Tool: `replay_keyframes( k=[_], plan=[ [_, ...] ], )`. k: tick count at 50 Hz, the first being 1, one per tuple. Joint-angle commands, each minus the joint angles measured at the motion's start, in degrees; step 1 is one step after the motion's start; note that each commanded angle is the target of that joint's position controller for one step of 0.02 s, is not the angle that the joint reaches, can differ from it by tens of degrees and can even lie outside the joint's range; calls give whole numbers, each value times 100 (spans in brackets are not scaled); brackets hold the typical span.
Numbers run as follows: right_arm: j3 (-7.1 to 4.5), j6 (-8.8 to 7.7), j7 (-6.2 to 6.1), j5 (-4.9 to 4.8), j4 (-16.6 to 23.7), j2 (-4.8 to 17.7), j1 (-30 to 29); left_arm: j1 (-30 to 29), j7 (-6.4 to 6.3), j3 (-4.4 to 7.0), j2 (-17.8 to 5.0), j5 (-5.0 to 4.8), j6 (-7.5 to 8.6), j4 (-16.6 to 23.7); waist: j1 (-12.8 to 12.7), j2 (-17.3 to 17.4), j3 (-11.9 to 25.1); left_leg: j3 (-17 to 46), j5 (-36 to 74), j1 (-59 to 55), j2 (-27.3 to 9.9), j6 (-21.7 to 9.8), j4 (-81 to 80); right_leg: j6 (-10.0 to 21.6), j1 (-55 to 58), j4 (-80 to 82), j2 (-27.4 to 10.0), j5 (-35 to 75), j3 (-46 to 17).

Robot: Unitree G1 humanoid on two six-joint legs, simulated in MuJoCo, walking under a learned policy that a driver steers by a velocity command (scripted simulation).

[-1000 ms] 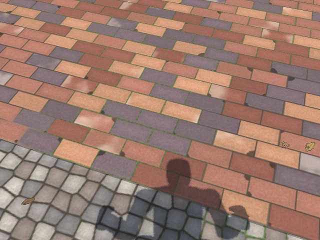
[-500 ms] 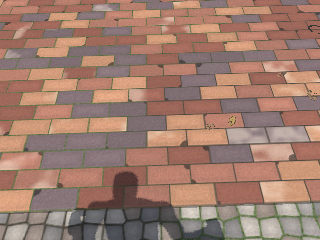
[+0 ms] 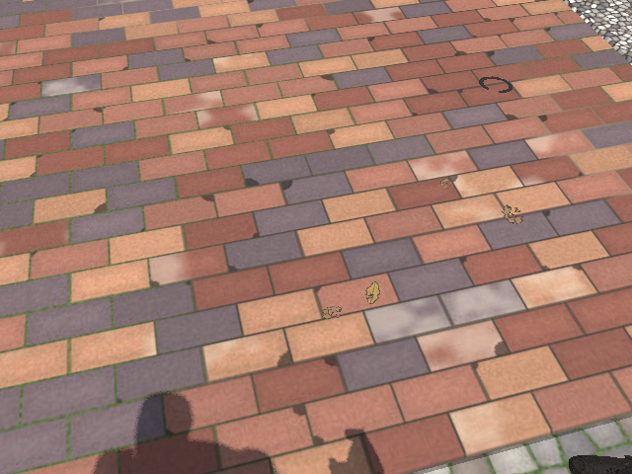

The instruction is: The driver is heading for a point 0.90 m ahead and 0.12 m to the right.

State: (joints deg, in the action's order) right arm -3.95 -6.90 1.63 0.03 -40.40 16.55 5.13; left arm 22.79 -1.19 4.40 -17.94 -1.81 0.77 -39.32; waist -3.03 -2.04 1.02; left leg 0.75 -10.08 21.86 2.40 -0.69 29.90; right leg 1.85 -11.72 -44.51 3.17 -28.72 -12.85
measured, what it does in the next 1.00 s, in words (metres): walks ahead, turning right: right foot, then left foot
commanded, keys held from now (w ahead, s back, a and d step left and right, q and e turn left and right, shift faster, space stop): w+e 0.34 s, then w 0.66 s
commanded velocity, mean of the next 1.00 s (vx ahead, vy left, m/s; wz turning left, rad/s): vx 0.49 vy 0.00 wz -0.34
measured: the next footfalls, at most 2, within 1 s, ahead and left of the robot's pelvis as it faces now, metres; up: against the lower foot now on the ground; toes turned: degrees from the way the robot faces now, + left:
right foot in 0.44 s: +0.37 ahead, -0.19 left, +0.00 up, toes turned -17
left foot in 0.98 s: +0.74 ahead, -0.08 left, +0.00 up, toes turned -17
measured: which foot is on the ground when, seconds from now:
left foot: down 0.00-0.44, up 0.46-0.96, down 0.98-1.00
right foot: up 0.00-0.42, down 0.44-0.98, up 1.00-1.00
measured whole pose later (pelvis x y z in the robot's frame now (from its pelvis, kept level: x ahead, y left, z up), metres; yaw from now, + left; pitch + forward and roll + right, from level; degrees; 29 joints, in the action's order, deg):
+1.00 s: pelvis +0.55 -0.12 -0.01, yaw -19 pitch +2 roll -1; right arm -1.3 -5.5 2.8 -0.1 -41.0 15.6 2.9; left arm 22.6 -0.4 3.7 -18.0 -0.5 2.1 -46.9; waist -3.6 0.5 -1.7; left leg -1.7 -2.8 29.0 -0.7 -3.1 30.4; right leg 1.5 1.7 -27.0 1.4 -27.5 -1.1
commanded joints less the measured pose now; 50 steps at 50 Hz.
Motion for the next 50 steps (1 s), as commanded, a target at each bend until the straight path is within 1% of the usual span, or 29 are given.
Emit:
replay_keyframes(
  k=[1, 2, 3, 5, 9, 12, 15, 17, 18, 20, 21, 22, 23, 24, 25, 26, 27, 28, 29, 31, 34, 38, 40, 43, 46, 47, 48, 49, 50],
  plan=[
    [-289, 26, -51, -19, 33, 918, 1247, -303, -18, 131, -805, -66, 158, 630, 723, 1241, 155, 3446, -2718, -3011, -2345, -1037, -1622, -43, -3590, -2613, -383, 111, 213],
    [-221, 54, -79, 5, 83, 734, 1031, -426, -12, 129, -748, -8, 133, 578, 648, 889, -50, 2717, -1900, -2618, -2088, -911, -1640, -82, -3436, -2619, -549, 548, 337],
    [-177, 83, -106, 26, 50, 596, 892, -577, 16, 132, -677, 36, 137, 611, 591, 799, -217, 2229, -1216, -2302, -1924, -879, -1711, -109, -3359, -2467, -678, 862, 364],
    [-135, 70, -155, 59, 1, 514, 817, -665, 93, 109, -488, -1, 104, 650, 498, 949, -294, 1432, -463, -1895, -1690, -804, -1924, -141, -3076, -2317, -860, 1210, 520],
    [-175, 31, -175, 40, -183, 690, 930, -1018, 140, 20, -244, 41, 55, 822, 505, 702, -416, 597, 590, -1814, -1717, -971, -2144, -301, -3344, -1767, -928, 1720, 667],
    [-184, 81, -193, 29, -261, 818, 897, -1363, 228, -39, -156, 53, 105, 893, 580, 630, -461, -74, 1165, -1871, -1614, -892, -2152, -310, -3156, -787, -926, 2521, 885],
    [-199, 138, -214, -31, -392, 966, 1113, -1947, 356, -107, -37, 55, 152, 1037, 781, 528, -628, -534, 1333, -1965, -1622, -786, -2150, -190, -2825, 146, -842, 2937, 1259],
    [-226, 192, -205, -98, -480, 1085, 1251, -2165, 431, -101, -67, 28, 156, 1136, 790, 531, -702, -708, 1698, -2236, -1734, -718, -2060, -39, -2674, 539, -773, 2814, 1411],
    [-235, 223, -198, -136, -525, 1132, 1321, -2214, 455, -87, -98, 33, 161, 1178, 748, 529, -684, -774, 2253, -2349, -1788, -696, -1921, 72, -2485, 701, -675, 2621, 1484],
    [-274, 287, -207, -191, -578, 1320, 1398, -1926, 455, 28, -307, 79, 147, 1177, 433, 709, -345, -925, 4314, -2618, -1849, -641, -1186, 351, -1726, 853, -273, 2041, 1730],
    [-277, 330, -217, -200, -590, 1381, 1383, -1311, 433, 151, -524, 88, 126, 1037, 29, 727, 38, -1040, 5022, -2585, -1790, -569, -348, 531, -879, 1038, -51, 1980, 1815],
    [-218, 341, -232, -195, -589, 1279, 1371, -374, 354, 313, -775, 69, 90, 771, -493, 586, 510, -1202, 4899, -1974, -1622, -416, 811, 727, 584, 1369, 100, 2372, 1782],
    [-45, 301, -227, 15, -457, 850, 1528, 466, 226, 438, -1228, 58, 14, 579, -685, -248, 1169, -1211, 2107, -450, -1312, -204, 2665, 1006, 2442, 1184, -913, 2562, 351],
    [169, 171, -132, 60, -268, 271, 2185, 168, 236, 406, -1639, 59, 84, 665, 69, -1351, 2021, -418, -2415, 1397, -248, 52, 4478, 2028, 3621, 2025, -2340, 1251, -2952],
    [13, 54, -82, -177, -294, 950, 1463, 242, 282, 275, -1056, 79, 160, 717, -432, -497, 2076, 422, -2211, 1821, -394, 15, 4929, 1890, 3414, 2568, -2368, 860, -3129],
    [-14, 1, -65, -328, -59, 1018, 915, -21, 304, 205, -911, 115, 228, 620, -381, -429, 1115, 318, -1731, 2187, -596, -52, 4835, 1639, 2685, 2668, -2163, 1319, -2176],
    [26, -28, -109, -249, -57, 900, 789, -381, 305, 161, -795, 98, 269, 590, -137, -1, 614, 296, -1230, 2037, -864, -79, 4397, 1458, 1840, 2704, -1914, 1996, -1470],
    [6, -13, -134, -133, -103, 887, 789, -686, 306, 110, -638, 146, 294, 601, 72, 24, 325, 274, -930, 1758, -1020, -46, 4037, 1366, 1172, 2802, -1703, 2606, -948],
    [-5, 49, -123, -114, -170, 873, 983, -851, 299, 55, -492, 209, 326, 630, 269, -73, 269, 332, -704, 1407, -1131, -23, 3897, 1338, 764, 2977, -1554, 2911, -651],
    [23, 174, -118, -81, -271, 695, 1198, -928, 283, 50, -468, 186, 410, 545, 423, -93, 232, 269, -496, 1182, -1168, 104, 3601, 1413, 404, 3287, -1487, 3210, -338],
    [59, 277, -144, -2, -138, 552, 757, -799, 227, 73, -585, 173, 474, 324, 371, -7, -155, 206, 162, 1545, -1175, 322, 2827, 1388, 155, 3573, -1382, 3458, 160],
    [128, 194, -71, -14, 47, 386, -6, -563, 147, 70, -659, 158, 428, 101, 83, -46, -374, 60, 1585, 1437, -957, 337, 1184, 1087, 213, 3635, -1097, 3246, 707],
    [165, 156, -14, -56, 153, 328, -402, -315, 137, 93, -758, 123, 415, -58, -91, -62, -486, -23, 1931, 1283, -813, 296, 644, 1052, 314, 3669, -1181, 2899, 706],
    [155, 118, 84, -82, 310, 413, -748, -61, 129, 119, -809, 85, 355, -280, -178, -77, -615, 53, 1701, 1526, -723, 117, 175, 1035, 972, 3427, -1481, 2971, 571],
    [111, 92, 159, -63, 357, 542, -645, -31, 81, 159, -881, 66, 261, -421, -9, -181, -498, 42, 1005, 1394, -614, -140, -79, 873, 1587, 2994, -1726, 3690, 465],
    [73, 88, 155, -57, 310, 625, -410, -94, 67, 170, -926, 75, 232, -431, 135, -272, -340, -77, 738, 1013, -479, -236, -101, 801, 1670, 2703, -1694, 4440, 496],
    [-11, 88, 122, -48, 172, 765, 125, -202, 56, 167, -946, 92, 195, -430, 455, -295, 22, -285, 683, 219, -267, -379, -196, 692, 1633, 2044, -1521, 5425, 642],
    [-136, 97, 66, -32, -56, 1028, 994, -202, 36, 97, -804, 140, 168, -407, 858, -188, 666, -245, 909, -1148, -341, -580, -85, 508, 1166, 915, -1205, 5544, 879],
    [-250, 106, 21, 82, -142, 1544, 1771, 311, 48, -62, -341, 216, 216, -243, 857, 718, 1681, 1619, 781, -3439, -1694, -1265, 117, 170, -684, -1173, -610, 3666, 1101]
  ],
)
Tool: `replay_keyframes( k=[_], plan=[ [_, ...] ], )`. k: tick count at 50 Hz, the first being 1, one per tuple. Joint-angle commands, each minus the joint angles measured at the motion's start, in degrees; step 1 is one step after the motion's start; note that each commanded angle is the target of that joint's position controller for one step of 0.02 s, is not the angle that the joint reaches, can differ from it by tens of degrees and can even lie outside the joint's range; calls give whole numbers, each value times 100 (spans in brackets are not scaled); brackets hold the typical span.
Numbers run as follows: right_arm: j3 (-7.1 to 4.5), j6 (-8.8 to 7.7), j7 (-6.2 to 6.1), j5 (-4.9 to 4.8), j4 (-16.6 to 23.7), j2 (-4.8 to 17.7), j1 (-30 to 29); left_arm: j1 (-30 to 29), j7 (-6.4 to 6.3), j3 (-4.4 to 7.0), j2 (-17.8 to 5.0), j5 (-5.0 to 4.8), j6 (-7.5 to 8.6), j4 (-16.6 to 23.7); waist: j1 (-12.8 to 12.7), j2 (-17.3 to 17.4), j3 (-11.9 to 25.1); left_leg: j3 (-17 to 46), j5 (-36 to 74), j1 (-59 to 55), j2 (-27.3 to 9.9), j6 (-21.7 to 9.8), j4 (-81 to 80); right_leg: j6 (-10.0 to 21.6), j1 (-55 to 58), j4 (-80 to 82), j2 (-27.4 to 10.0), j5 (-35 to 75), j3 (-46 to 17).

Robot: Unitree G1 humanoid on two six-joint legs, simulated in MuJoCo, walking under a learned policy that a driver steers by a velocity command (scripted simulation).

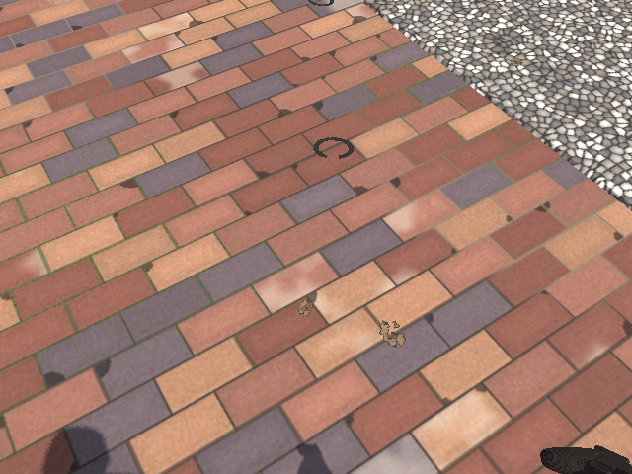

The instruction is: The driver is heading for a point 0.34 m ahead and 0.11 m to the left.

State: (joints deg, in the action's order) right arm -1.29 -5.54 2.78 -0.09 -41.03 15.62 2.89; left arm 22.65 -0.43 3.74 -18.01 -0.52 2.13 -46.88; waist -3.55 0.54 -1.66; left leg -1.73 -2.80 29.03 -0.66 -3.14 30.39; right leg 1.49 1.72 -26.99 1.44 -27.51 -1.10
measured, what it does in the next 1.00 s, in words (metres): walks ahead: right foot, then left foot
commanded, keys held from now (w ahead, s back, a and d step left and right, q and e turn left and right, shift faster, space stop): w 0.20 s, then no key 0.80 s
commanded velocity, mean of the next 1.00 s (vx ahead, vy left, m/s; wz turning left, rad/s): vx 0.21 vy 0.00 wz -0.01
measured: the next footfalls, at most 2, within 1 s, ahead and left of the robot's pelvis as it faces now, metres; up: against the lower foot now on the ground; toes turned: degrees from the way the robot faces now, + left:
right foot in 0.46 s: +0.42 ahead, -0.11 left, +0.00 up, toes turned +0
left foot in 0.74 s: +0.34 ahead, +0.14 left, +0.00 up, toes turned +1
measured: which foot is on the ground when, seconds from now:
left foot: down 0.00-0.48, up 0.50-0.72, down 0.74-1.00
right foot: up 0.00-0.44, down 0.46-1.00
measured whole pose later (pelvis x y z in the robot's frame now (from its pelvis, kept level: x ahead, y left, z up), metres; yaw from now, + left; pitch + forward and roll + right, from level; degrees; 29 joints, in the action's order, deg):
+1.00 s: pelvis +0.33 +0.01 +0.02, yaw +1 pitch -1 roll -1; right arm -0.8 -0.9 -1.6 0.5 -54.5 13.3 13.9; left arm 8.5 -1.0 2.1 -13.3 0.4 0.2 -54.4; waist 0.2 -0.2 -1.4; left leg 0.3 -18.9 10.6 -1.3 0.8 30.4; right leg -0.1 -16.5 -28.4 0.0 -11.0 0.5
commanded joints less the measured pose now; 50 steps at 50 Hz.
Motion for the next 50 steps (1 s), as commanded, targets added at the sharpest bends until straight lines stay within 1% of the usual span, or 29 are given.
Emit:
replay_keyframes(
  k=[1, 2, 3, 4, 5, 6, 8, 10, 12, 15, 19, 21, 22, 23, 24, 25, 26, 27, 29, 30, 32, 34, 36, 37, 38, 39, 41, 44, 50],
  plan=[
    [-510, -6, -46, 17, -220, 1572, 2298, 738, 11, -105, -13, 31, 192, 419, 812, 1605, 2537, 4211, -1231, -5229, -2134, -1600, -873, -26, -3546, -4322, 389, -552, -477],
    [-374, 1, -59, -85, -193, 1106, 2134, 159, 53, 22, -610, -106, 269, 469, 1002, 1014, 1940, 4071, -2112, -4911, -1996, -1338, -1217, 31, -4218, -4831, 64, -535, -858],
    [-330, 22, -86, -79, -134, 979, 1693, -371, 70, 58, -747, -189, 316, 639, 916, 660, 1126, 3286, -2002, -4101, -1843, -1125, -1364, 75, -4469, -4728, -251, 0, -604],
    [-299, 39, -103, -24, -79, 891, 1334, -673, 48, 45, -709, -121, 340, 704, 770, 264, 633, 2722, -1451, -3271, -1646, -1039, -1503, 70, -4343, -4425, -510, 497, -420],
    [-255, 27, -97, 46, -43, 756, 1125, -729, 40, 69, -658, -48, 321, 699, 595, 230, 354, 2310, -875, -2668, -1445, -1004, -1671, 47, -4093, -4106, -699, 834, -400],
    [-227, 4, -95, 96, -32, 678, 1028, -575, 41, 68, -569, -33, 276, 657, 433, 374, 360, 2066, -536, -2333, -1319, -996, -1818, 16, -3752, -3963, -806, 1046, -422],
    [-232, -56, -89, 41, -95, 681, 1020, -374, 22, 32, -366, -18, 175, 571, 303, 433, 348, 1645, -69, -2030, -1208, -1090, -2061, -90, -3546, -3693, -868, 1180, -337],
    [-265, -84, -119, 14, -193, 806, 1087, -635, -6, 9, -297, 28, 125, 663, 307, 354, 154, 1315, 330, -1911, -1180, -1143, -2245, -222, -3791, -3245, -928, 1525, -279],
    [-275, -45, -172, 39, -273, 873, 1113, -970, -16, -16, -229, 76, 142, 750, 343, 271, 14, 847, 1728, -1905, -1034, -1043, -2152, -330, -3820, -2486, -875, 2072, -178],
    [-271, 41, -248, 15, -395, 919, 1310, -1479, 54, -95, -6, 86, 238, 820, 555, 309, 119, 213, 2571, -1870, -680, -749, -1933, -328, -3168, -1146, -561, 3162, 105],
    [-272, 192, -303, -29, -608, 975, 1546, -1851, 167, -59, -118, 69, 285, 911, 668, 391, 224, 403, 2327, -2492, -931, -677, -1542, -189, -2949, -383, -361, 3433, -8],
    [-289, 267, -331, -49, -653, 1006, 1436, -1710, 209, 2, -287, 116, 315, 880, 506, 434, 309, 581, 2277, -2734, -1051, -578, -1110, -17, -2740, -133, -310, 3098, -74],
    [-287, 299, -345, -65, -655, 994, 1297, -1383, 207, 42, -355, 150, 330, 761, 286, 385, 423, 558, 2362, -2737, -968, -469, -709, 90, -2314, 165, -232, 3261, -11],
    [-255, 305, -347, -31, -670, 892, 1390, -996, 171, 114, -560, 202, 351, 618, 152, 174, 686, 442, 2290, -2622, -656, -267, -56, 233, -1573, 434, -287, 4277, -22],
    [-158, 243, -326, 125, -599, 641, 1815, -714, 125, 185, -989, 291, 345, 613, 305, -537, 1402, 301, 912, -1729, -272, 22, 1022, 680, -15, -204, -1177, 6765, -795],
    [15, 223, -279, 116, -747, 197, 2456, -561, 81, 95, -718, 301, 243, 576, 365, -1421, 2161, 292, -2523, -535, 231, 395, 2538, 1685, 1255, -301, -2292, 7603, -2034],
    [-55, 279, -244, -5, -831, 544, 2289, -432, 99, -16, -291, 168, 160, 518, 181, -1157, 2365, 696, -3863, -288, 185, 509, 3119, 1832, 1092, -106, -2326, 6764, -2350],
    [-140, 363, -253, -89, -724, 807, 1894, -743, 123, -38, -276, 76, 115, 514, 186, -810, 1820, 759, -3739, -45, -6, 550, 3323, 1623, 510, 181, -2098, 5530, -2131],
    [-171, 593, -366, -44, -657, 718, 1453, -1539, 122, -80, -217, 99, 66, 571, 414, -503, 940, 652, -3265, -134, -300, 647, 2761, 1242, -856, 717, -1770, 3672, -1704],
    [-170, 701, -421, -21, -661, 662, 1460, -1823, 108, -56, -275, 146, 31, 573, 557, -725, 760, 583, -3023, -558, -364, 695, 2209, 1084, -1471, 962, -1555, 2924, -1487],
    [-136, 783, -490, 18, -825, 486, 1693, -2044, 75, -24, -321, 225, -35, 528, 657, -960, 712, 331, -2434, -1373, -217, 725, 1467, 997, -2141, 1162, -1266, 2417, -1063],
    [-131, 778, -483, 53, -965, 408, 1838, -2066, 34, -30, -284, 171, -55, 424, 724, -847, 851, 189, -1366, -1968, -157, 615, 665, 913, -2306, 1136, -1160, 1817, -822],
    [-132, 771, -448, 168, -995, 397, 1756, -1947, 14, -73, -151, 103, -72, 270, 716, -692, 753, 114, -723, -2409, -108, 424, 14, 555, -2586, 1114, -932, 410, -647],
    [-134, 766, -454, 232, -880, 510, 1558, -1810, 14, -115, -44, 125, -78, 160, 629, -505, 477, 406, -764, -2275, -351, 275, -351, 264, -2708, 1050, -764, -168, -577],
    [-196, 760, -490, 179, -790, 846, 1339, -1677, 13, -92, -96, 152, -96, 124, 397, -59, 125, 623, -1701, -1594, -565, 105, -625, 25, -2507, 912, -478, -247, -354],
    [-205, 713, -487, 133, -857, 810, 1178, -1732, -18, -89, -76, 161, -111, 108, 332, 383, -73, 650, -2723, -760, -474, 28, -848, -109, -1881, 652, -296, 322, -129],
    [-122, 558, -476, 154, -888, 509, 946, -1695, -73, -77, -61, 147, -117, 7, 253, 577, -81, 650, -2528, -453, -444, 192, -1079, -59, -1289, 287, -314, 1130, -107],
    [-107, 397, -446, 87, -1005, 487, 1093, -1550, -90, -59, -92, 130, -116, -221, 314, 345, 105, 550, -1510, -935, -378, 310, -859, 60, -1227, 165, -338, 1936, -115],
    [-91, 419, -454, 44, -1209, 486, 1288, -1578, -77, -42, -102, 67, -145, -577, 417, 40, 313, 419, -391, -1422, -291, 260, -634, 36, -1053, 27, -353, 2933, -83]
  ],
)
